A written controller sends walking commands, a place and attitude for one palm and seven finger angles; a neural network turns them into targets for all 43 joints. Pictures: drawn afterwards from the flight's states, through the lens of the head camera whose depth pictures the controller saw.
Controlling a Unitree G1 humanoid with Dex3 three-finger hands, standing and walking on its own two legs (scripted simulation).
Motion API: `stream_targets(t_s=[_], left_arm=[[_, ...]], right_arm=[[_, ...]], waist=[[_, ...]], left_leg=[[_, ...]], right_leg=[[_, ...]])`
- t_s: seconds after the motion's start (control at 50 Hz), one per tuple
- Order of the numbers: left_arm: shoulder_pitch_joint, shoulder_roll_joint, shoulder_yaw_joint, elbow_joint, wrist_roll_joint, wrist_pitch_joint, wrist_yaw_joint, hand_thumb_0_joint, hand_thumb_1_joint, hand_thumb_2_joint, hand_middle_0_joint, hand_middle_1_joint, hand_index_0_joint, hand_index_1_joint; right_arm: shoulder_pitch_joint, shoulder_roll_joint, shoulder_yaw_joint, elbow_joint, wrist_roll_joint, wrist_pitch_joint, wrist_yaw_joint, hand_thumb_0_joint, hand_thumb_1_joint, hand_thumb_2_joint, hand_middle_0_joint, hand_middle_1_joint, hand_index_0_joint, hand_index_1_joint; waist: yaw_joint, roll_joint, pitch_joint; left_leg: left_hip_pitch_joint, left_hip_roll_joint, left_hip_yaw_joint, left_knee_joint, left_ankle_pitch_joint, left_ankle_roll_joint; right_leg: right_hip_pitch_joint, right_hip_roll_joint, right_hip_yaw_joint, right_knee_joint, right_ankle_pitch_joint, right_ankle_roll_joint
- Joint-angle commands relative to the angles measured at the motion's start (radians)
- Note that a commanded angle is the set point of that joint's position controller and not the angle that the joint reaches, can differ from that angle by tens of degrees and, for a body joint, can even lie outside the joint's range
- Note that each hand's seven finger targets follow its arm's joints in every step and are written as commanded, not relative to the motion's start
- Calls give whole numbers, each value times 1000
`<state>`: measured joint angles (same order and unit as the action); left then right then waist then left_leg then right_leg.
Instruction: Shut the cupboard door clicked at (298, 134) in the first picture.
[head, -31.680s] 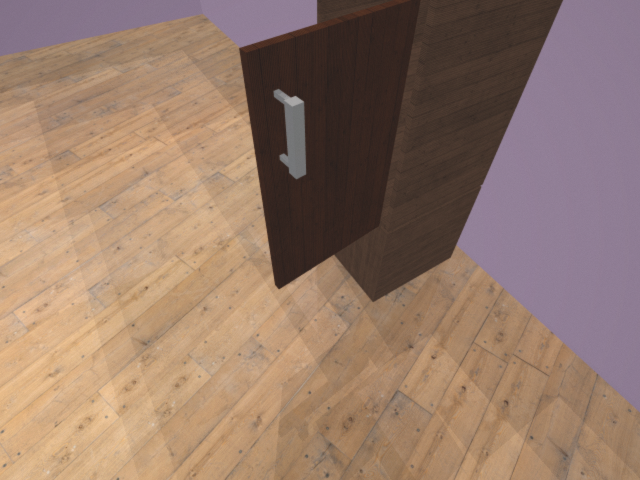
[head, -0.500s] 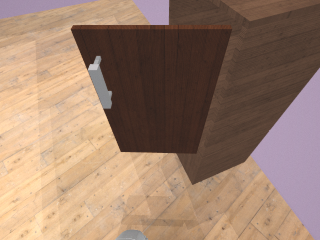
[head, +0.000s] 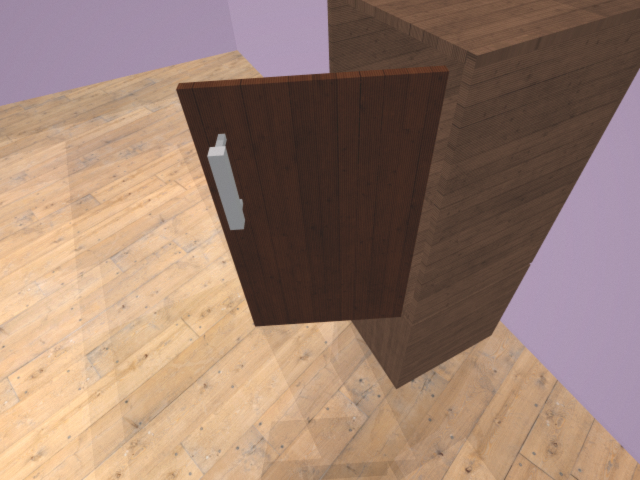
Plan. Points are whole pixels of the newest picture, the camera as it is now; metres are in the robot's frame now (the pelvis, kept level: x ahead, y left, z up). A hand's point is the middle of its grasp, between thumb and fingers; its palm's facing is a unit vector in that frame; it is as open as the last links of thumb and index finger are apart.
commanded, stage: come to a stop and stand still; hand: left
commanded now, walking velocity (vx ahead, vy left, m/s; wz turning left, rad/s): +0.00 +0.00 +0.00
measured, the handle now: (229, 183) +0.49 +0.17 +0.12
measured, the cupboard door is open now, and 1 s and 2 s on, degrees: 65 65 65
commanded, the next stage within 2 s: look again from close up in 0.14 s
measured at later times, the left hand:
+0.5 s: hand out of the picture +0.03 +0.16 -0.16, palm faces -0.01 -0.98 -0.21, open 7.3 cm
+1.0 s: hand (202, 442) +0.18 +0.17 -0.05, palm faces +0.28 -0.95 -0.15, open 7.3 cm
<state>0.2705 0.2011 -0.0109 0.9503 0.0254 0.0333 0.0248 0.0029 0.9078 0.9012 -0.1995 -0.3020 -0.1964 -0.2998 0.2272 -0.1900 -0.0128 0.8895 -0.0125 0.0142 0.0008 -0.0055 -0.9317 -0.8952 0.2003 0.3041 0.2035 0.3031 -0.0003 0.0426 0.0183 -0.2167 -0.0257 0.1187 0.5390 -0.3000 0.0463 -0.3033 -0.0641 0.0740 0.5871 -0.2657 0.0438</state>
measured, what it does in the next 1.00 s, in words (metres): stands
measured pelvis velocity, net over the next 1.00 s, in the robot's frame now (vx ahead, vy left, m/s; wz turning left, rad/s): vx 0.03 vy -0.03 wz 0.08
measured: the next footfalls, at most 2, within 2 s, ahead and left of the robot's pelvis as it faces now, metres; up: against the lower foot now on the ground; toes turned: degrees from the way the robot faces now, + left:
none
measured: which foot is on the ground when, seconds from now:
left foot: down 0.00-1.00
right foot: down 0.00-1.00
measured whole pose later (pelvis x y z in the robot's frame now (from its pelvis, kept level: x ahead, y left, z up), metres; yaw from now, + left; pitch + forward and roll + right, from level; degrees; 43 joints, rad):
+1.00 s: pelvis +0.03 -0.03 +0.00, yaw +5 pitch +1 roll +0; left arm 0.43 0.18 0.06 0.23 -0.13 -0.07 0.07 0.02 0.91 0.90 -0.22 -0.32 -0.21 -0.32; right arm 0.33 -0.20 -0.02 0.86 0.02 -0.25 -0.07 0.01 -0.91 -0.90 0.20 0.30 0.20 0.30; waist -0.02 0.00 -0.01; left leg -0.26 0.01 0.02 0.60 -0.34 -0.01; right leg -0.30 -0.04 -0.03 0.62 -0.33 0.02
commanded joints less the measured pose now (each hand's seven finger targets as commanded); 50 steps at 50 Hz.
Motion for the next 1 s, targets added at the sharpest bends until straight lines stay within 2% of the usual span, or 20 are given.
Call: stream_targets(t_s=[0.0, 0.16, 0.2, 0.34, 0.4, 0.46, 0.52, 0.56, 0.62, 0.76, 0.82, 0.84, 0.86, 0.88, 0.9, 0.92, 0.94, 0.96, 0.98], left_arm=[[23, 121, 29, -60, -3, -30, 9, 0, 900, 900, -200, -300, -200, -300], [33, 107, 20, -4, -9, -40, 7, 0, 900, 900, -200, -300, -200, -300], [31, 104, 20, 7, -9, -41, 7, 0, 900, 900, -200, -300, -200, -300], [38, 90, 16, 61, -14, -48, 10, 0, 900, 900, -200, -300, -200, -300], [36, 85, 15, 76, -14, -47, 12, 0, 900, 900, -200, -300, -200, -300], [39, 82, 15, 88, -14, -52, 13, 0, 900, 900, -200, -300, -200, -300], [34, 78, 14, 92, -13, -51, 13, 0, 900, 900, -200, -300, -200, -300], [35, 76, 15, 96, -14, -52, 13, 0, 900, 900, -200, -300, -200, -300], [31, 77, 16, 99, -13, -54, 14, 0, 900, 900, -200, -300, -200, -300], [28, 86, 20, 100, -13, -58, 13, 0, 900, 900, -200, -300, -200, -300], [27, 85, 20, 101, -13, -58, 13, 0, 900, 900, -200, -300, -200, -300], [106, 96, 24, 145, -5, -65, 49, 0, 900, 900, -200, -300, -200, -300], [-808, 709, 484, -1525, -128, -349, 54, 0, 900, 900, -200, -300, -200, -300], [-56, 151, 63, -1151, -140, -254, 60, 0, 900, 900, -218, -320, -218, -320], [205, -67, -10, -1114, -209, -117, 56, 0, 900, 900, -237, -340, -237, -340], [66, -6, 41, -1023, -181, -126, 76, 0, 900, 900, -255, -360, -255, -360], [37, -2, 81, -999, -189, -174, 60, 0, 900, 900, -273, -380, -273, -380], [139, 24, 143, -911, -195, -238, 33, 0, 900, 900, -292, -400, -292, -400], [270, -30, 140, -833, -215, -312, -11, 0, 900, 900, -310, -420, -310, -420]], right_arm=[[34, -127, -20, -32, -7, -30, -6, 0, -900, -900, 200, 300, 200, 300], [70, -119, -7, 48, -2, -38, -12, 0, -900, -900, 200, 300, 200, 300], [80, -111, -5, 69, -1, -41, -14, 0, -900, -900, 200, 300, 200, 300], [99, -98, 3, 127, 3, -48, -23, 0, -900, -900, 200, 300, 200, 300], [96, -90, 3, 144, 4, -46, -25, 0, -900, -900, 200, 300, 200, 300], [100, -86, 4, 156, 4, -49, -27, 0, -900, -900, 200, 300, 200, 300], [89, -80, 3, 163, 5, -46, -28, 0, -900, -900, 200, 300, 200, 300], [88, -80, 4, 167, 4, -47, -29, 0, -900, -900, 200, 300, 200, 300], [80, -77, 2, 175, 3, -45, -30, 0, -900, -900, 200, 300, 200, 300], [67, -81, 2, 180, 2, -48, -31, 0, -900, -900, 200, 300, 200, 300], [62, -79, 1, 183, 2, -45, -31, 0, -900, -900, 200, 300, 200, 300], [-12, -121, -13, 122, 14, -45, -21, 0, -900, -900, 200, 300, 200, 300], [81, -311, -58, -171, 16, -240, -132, 0, -900, -900, 200, 300, 200, 300], [-10, -164, -16, -169, 63, -304, -137, 0, -900, -900, 200, 300, 200, 300], [-58, -132, -2, -203, 45, -346, -107, 0, -900, -900, 200, 300, 200, 300], [10, -141, -26, -166, 55, -372, -83, 0, -900, -900, 200, 300, 200, 300], [2, -161, -50, -206, 40, -380, -69, 0, -900, -900, 200, 300, 200, 300], [-13, -166, -66, -229, 28, -385, -60, 0, -900, -900, 200, 300, 200, 300], [-37, -155, -69, -265, 17, -387, -48, 0, -900, -900, 200, 300, 200, 300]], waist=[[9, -43, 40], [4, -51, 34], [2, -31, 33], [0, -37, 1], [0, -31, 22], [-2, -45, -3], [-2, -38, 30], [-3, -58, 9], [-4, -65, 23], [-2, -51, 0], [-2, -62, 17], [27, -99, 37], [-114, -30, -387], [-14, 317, -505], [27, 330, -393], [-53, 102, -144], [-55, -5, -13], [-35, -136, 13], [-3, -243, 12]], left_leg=[[-104, 127, -190, -256, -150, 10], [-52, 118, -163, -238, -55, -2], [-43, 123, -161, -239, -14, -2], [18, 125, -133, -198, 134, -10], [21, 129, -128, -200, 137, -12], [45, 129, -123, -185, 181, -14], [35, 127, -124, -188, 172, -16], [54, 130, -123, -185, 188, -16], [57, 129, -119, -182, 194, -19], [75, 131, -114, -178, 221, -24], [68, 129, -113, -180, 206, -26], [-6, 162, -82, -4, 217, -52], [269, 103, -120, -3, 478, -20], [303, 56, -102, 14, 630, -34], [217, 83, -113, -30, 764, -83], [54, 81, -149, -11, 561, -82], [-72, 52, -154, 18, 377, -74], [-170, 40, -146, 54, 248, -63], [-259, 27, -139, 99, 163, -61]], right_leg=[[22, 7, 13, -119, -50, -72], [29, -18, 33, -160, -5, -74], [45, -17, 25, -157, 34, -74], [77, -29, 25, -156, 149, -71], [72, -26, 21, -163, 149, -71], [87, -31, 23, -159, 204, -71], [77, -30, 24, -169, 195, -70], [83, -31, 21, -167, 210, -70], [79, -32, 23, -173, 230, -70], [102, -36, 25, -174, 275, -73], [97, -37, 24, -182, 272, -73], [104, -85, 28, -172, 446, -52], [178, 22, -39, 23, 440, -57], [78, 77, -123, 100, 274, -61], [65, 60, -166, 26, 150, -59], [-37, 57, -167, -5, 146, -46], [-99, 55, -177, -27, 160, -45], [-148, 55, -188, 2, 125, -46], [-193, 61, -195, 47, 70, -46]])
